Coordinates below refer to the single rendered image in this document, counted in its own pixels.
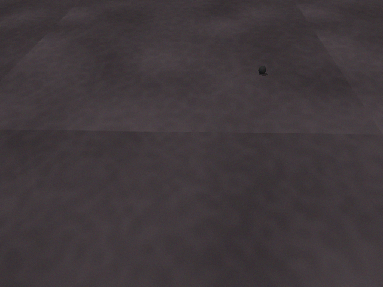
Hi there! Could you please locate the ball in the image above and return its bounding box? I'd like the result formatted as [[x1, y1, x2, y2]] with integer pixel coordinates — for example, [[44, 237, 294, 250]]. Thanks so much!
[[259, 66, 266, 74]]

